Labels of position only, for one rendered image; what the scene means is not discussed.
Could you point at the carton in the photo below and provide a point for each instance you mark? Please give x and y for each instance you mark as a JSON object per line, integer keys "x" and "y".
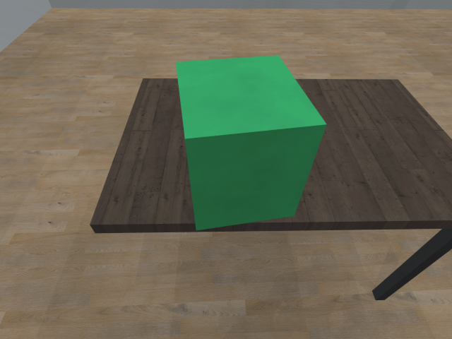
{"x": 251, "y": 136}

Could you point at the table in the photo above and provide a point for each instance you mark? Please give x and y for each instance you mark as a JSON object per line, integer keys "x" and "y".
{"x": 383, "y": 163}

